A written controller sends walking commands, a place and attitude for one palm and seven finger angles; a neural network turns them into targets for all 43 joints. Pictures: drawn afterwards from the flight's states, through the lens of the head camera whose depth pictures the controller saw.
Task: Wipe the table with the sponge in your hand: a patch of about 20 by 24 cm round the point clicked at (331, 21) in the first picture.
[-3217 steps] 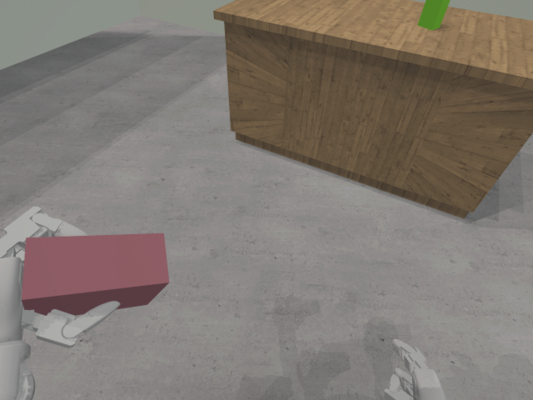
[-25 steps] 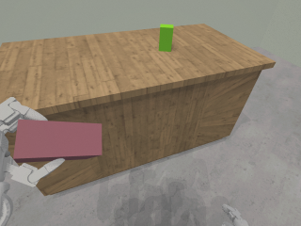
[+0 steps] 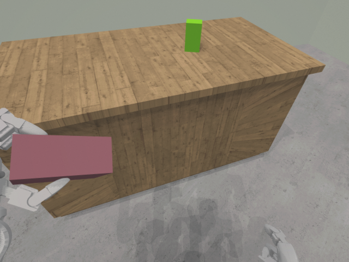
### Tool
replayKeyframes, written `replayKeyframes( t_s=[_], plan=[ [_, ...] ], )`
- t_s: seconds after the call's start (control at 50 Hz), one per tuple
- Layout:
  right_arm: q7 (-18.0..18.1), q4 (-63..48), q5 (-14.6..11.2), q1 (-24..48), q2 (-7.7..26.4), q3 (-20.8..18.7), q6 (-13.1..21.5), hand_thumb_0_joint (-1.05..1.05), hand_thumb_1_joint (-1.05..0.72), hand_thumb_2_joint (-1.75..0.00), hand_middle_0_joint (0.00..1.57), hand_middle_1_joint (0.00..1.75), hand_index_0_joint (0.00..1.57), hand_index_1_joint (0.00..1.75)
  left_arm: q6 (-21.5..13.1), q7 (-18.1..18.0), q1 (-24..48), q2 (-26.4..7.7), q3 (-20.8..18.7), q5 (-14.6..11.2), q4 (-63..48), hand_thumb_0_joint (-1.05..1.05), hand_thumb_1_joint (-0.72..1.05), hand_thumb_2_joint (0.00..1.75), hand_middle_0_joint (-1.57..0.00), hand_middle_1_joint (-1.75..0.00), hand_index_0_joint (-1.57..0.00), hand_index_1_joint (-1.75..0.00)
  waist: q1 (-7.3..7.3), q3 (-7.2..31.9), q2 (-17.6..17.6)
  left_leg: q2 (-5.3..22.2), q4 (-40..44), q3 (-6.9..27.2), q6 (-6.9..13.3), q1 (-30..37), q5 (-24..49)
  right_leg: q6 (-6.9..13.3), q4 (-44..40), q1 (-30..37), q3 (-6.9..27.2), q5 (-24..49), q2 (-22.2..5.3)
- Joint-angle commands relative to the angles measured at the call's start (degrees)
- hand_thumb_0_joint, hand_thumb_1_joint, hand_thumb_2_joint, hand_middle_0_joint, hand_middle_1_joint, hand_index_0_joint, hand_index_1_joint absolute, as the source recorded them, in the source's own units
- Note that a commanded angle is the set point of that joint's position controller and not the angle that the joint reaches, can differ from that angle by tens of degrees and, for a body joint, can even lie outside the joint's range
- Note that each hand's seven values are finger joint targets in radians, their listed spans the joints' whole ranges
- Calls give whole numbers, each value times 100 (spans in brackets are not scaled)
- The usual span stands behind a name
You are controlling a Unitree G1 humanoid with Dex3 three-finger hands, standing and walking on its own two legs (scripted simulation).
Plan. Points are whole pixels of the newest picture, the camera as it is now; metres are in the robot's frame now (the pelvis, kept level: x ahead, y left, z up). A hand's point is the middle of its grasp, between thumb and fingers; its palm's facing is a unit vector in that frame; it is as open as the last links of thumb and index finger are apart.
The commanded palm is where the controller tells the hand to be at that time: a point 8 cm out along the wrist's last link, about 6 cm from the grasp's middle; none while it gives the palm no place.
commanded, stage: stop stepping back and stand still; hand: left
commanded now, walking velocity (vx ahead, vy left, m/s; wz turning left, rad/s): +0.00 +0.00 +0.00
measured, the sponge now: (76, 160) +0.24 +0.19 +0.19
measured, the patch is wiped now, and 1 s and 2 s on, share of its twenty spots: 1.00 1.00 1.00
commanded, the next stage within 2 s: stand and wait in 0.28 s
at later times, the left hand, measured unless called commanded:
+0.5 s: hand (30, 155) +0.23 +0.26 +0.21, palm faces +0.42 -0.83 -0.37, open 10.1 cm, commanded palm +0.17 +0.30 +0.23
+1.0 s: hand (28, 156) +0.22 +0.26 +0.21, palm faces +0.41 -0.83 -0.38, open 10.1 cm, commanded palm +0.17 +0.30 +0.23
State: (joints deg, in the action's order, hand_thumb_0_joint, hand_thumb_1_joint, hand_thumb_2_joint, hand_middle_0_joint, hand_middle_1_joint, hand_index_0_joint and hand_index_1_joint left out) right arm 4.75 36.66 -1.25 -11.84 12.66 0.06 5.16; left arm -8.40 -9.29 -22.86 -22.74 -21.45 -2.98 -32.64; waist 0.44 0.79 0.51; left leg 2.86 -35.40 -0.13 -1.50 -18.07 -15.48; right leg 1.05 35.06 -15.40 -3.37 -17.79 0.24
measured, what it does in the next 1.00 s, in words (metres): stands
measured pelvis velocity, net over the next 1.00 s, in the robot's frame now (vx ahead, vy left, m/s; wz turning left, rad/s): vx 0.01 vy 0.02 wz -0.01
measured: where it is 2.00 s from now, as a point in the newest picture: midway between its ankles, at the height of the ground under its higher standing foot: outside the picture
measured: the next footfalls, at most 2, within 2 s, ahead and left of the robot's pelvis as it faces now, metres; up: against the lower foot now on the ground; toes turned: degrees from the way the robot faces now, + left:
none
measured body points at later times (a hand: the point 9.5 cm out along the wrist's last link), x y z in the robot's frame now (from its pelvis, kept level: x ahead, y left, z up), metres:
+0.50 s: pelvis +0.01 +0.02 +0.01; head +0.01 +0.02 +0.46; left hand +0.20 +0.30 +0.23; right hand +0.20 -0.21 -0.06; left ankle +0.04 +0.14 -0.73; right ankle +0.01 -0.11 -0.73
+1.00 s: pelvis +0.01 +0.02 +0.01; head +0.01 +0.02 +0.46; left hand +0.20 +0.30 +0.23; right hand +0.18 -0.21 -0.07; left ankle +0.04 +0.14 -0.73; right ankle +0.01 -0.11 -0.73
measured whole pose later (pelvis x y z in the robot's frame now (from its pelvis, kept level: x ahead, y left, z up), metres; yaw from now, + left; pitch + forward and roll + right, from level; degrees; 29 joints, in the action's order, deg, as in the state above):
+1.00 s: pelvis +0.01 +0.02 +0.01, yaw -1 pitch +0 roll -1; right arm 3.3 35.2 -0.8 -9.9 11.6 1.2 4.0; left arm -8.4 -8.8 -25.2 -21.5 -20.2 -2.9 -31.2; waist 0.4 -0.2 1.5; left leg 2.0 -28.0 -1.4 0.1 -15.6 -12.1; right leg -0.6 24.6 -11.9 -2.2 -12.4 -0.4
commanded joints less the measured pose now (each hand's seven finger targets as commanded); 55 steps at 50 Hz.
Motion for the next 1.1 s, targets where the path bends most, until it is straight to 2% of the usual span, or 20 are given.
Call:
replayKeyframes(
  t_s=[0.0, 0.02, 0.04, 0.08, 0.1, 0.14, 0.2, 0.26, 0.3, 0.34, 0.42, 0.56, 0.6, 0.68, 0.74, 0.78, 0.82, 0.84, 0.9, 1.08],
  plan=[
    [-54, -949, 10, 742, 582, -178, 341, 0, -90, -90, 20, 30, 20, 30, -331, -58, 562, -868, -629, -53, -812, 0, 10, 130, -120, -160, -120, -160, -92, 322, -353, 153, 318, 328, 323, -33, 116, 119, -1349, 194, 1059, 618, -633],
    [-89, -925, 12, 714, 581, -184, 334, 0, -90, -90, 20, 30, 20, 30, -340, -40, 587, -903, -617, -72, -904, 0, 10, 130, -120, -160, -120, -160, -130, 463, -561, 85, 51, 222, 264, 43, 426, 233, -1471, 269, 1282, 862, -927],
    [-111, -930, 7, 740, 566, -171, 344, 0, -90, -90, 20, 30, 20, 30, -324, -28, 465, -876, -593, -79, -861, 0, 10, 130, -120, -160, -120, -160, -143, 476, -338, 68, 53, 195, 241, 100, 712, 289, -1428, 322, 1294, 1309, -1051],
    [-130, -958, 23, 732, 566, -170, 310, 0, -90, -90, 20, 30, 20, 30, -378, -19, 340, -927, -645, -83, -1155, 0, 10, 130, -120, -160, -120, -160, -124, 705, -32, 150, 442, 230, 237, 361, 1209, 204, -1131, 549, 1000, 1884, -901],
    [-130, -993, 32, 764, 581, -178, 293, 0, -90, -90, 20, 30, 20, 30, -398, -19, 256, -959, -681, -83, -1259, 0, 10, 130, -120, -160, -120, -160, -101, 740, 166, 208, 565, 261, 259, 493, 1454, 123, -1028, 541, 828, 1967, -762],
    [-123, -1063, 35, 813, 597, -172, 266, 0, -90, -90, 20, 30, 20, 30, -390, -11, 71, -991, -751, -83, -1246, 0, 10, 130, -120, -160, -120, -160, -70, 719, 304, 320, 720, 390, 302, 596, 1773, 11, -936, 488, 608, 1928, -546],
    [-112, -1068, 22, 827, 596, -166, 203, 0, -90, -90, 20, 30, 20, 30, -408, -33, 195, -990, -769, -92, -1267, 0, 10, 130, -120, -160, -120, -160, -41, 722, 234, 389, 871, 452, 310, 596, 1688, -37, -981, 526, 544, 1721, -406],
    [-93, -1078, 19, 849, 590, -153, 185, 0, -90, -90, 20, 30, 20, 30, -392, -29, 239, -946, -718, -99, -1202, 0, 10, 130, -120, -160, -120, -160, -38, 687, 427, 382, 951, 418, 293, 659, 1598, -39, -1059, 524, 556, 1657, -398],
    [-92, -1082, 13, 854, 586, -164, 173, 0, -90, -90, 20, 30, 20, 30, -376, -30, 240, -905, -687, -109, -1120, 0, 10, 130, -120, -160, -120, -160, -42, 698, 281, 341, 971, 375, 281, 676, 1278, -42, -1164, 503, 579, 1497, -395],
    [-87, -1113, 28, 897, 607, -159, 181, 0, -90, -90, 20, 30, 20, 30, -364, -17, 295, -854, -608, -98, -1125, 0, 10, 130, -120, -160, -120, -160, -59, 580, 377, 317, 1073, 425, 281, 619, 958, -20, -1248, 417, 600, 1269, -409],
    [-80, -1077, 48, 913, 579, -138, 186, 0, -90, -90, 20, 30, 20, 30, -365, -38, 396, -826, -541, -71, -1157, 0, 10, 130, -120, -160, -120, -160, -46, 570, 264, 303, 1173, 404, 287, 580, 570, -32, -1357, 389, 608, 1025, -378],
    [-80, -1085, 52, 936, 567, -123, 183, 0, -90, -90, 20, 30, 20, 30, -381, -60, 357, -856, -563, -56, -1283, 0, 10, 130, -120, -160, -120, -160, -33, 646, 495, 324, 1281, 434, 274, 577, 776, -33, -1283, 522, 521, 1178, -349],
    [-80, -1080, 56, 910, 562, -129, 174, 0, -90, -90, 20, 30, 20, 30, -379, -66, 235, -864, -612, -71, -1206, 0, 10, 130, -120, -160, -120, -160, -25, 708, 358, 316, 1251, 413, 274, 612, 903, -47, -1289, 580, 508, 1310, -349],
    [-90, -1073, 41, 929, 576, -132, 165, 0, -90, -90, 20, 30, 20, 30, -382, -55, 260, -839, -581, -76, -1163, 0, 10, 130, -120, -160, -120, -160, -41, 588, 345, 318, 1291, 424, 260, 554, 727, -49, -1353, 500, 519, 1154, -342],
    [-89, -1102, 43, 938, 605, -146, 179, 0, -90, -90, 20, 30, 20, 30, -392, -65, 264, -872, -594, -63, -1239, 0, 10, 130, -120, -160, -120, -160, -41, 587, 530, 309, 1358, 449, 258, 530, 568, -34, -1350, 499, 497, 1024, -336],
    [-86, -1075, 52, 935, 585, -122, 173, 0, -90, -90, 20, 30, 20, 30, -402, -69, 291, -834, -558, -56, -1190, 0, 10, 130, -120, -160, -120, -160, -34, 549, 516, 331, 1433, 472, 259, 477, 483, -55, -1323, 493, 458, 960, -294],
    [-83, -1067, 45, 918, 576, -131, 169, 0, -90, -90, 20, 30, 20, 30, -393, -74, 259, -837, -576, -60, -1085, 0, 10, 130, -120, -160, -120, -160, -34, 537, 296, 303, 1385, 430, 262, 466, 368, -61, -1416, 473, 497, 900, -318],
    [-83, -1093, 46, 925, 615, -146, 182, 0, -90, -90, 20, 30, 20, 30, -392, -68, 264, -822, -552, -57, -1122, 0, 10, 130, -120, -160, -120, -160, -45, 535, 421, 294, 1395, 466, 253, 446, 371, -41, -1406, 478, 489, 847, -333],
    [-84, -1052, 42, 905, 587, -148, 169, 0, -90, -90, 20, 30, 20, 30, -394, -69, 295, -814, -552, -56, -1073, 0, 10, 130, -120, -160, -120, -160, -48, 552, 277, 282, 1309, 393, 252, 509, 431, -47, -1463, 448, 546, 929, -354],
    [-76, -1061, 48, 907, 589, -150, 189, 0, -90, -90, 20, 30, 20, 30, -377, -81, 278, -845, -570, -54, -1096, 0, 10, 130, -120, -160, -120, -160, -39, 550, 303, 269, 1252, 386, 257, 514, 463, -32, -1488, 427, 593, 895, -383]
  ],
)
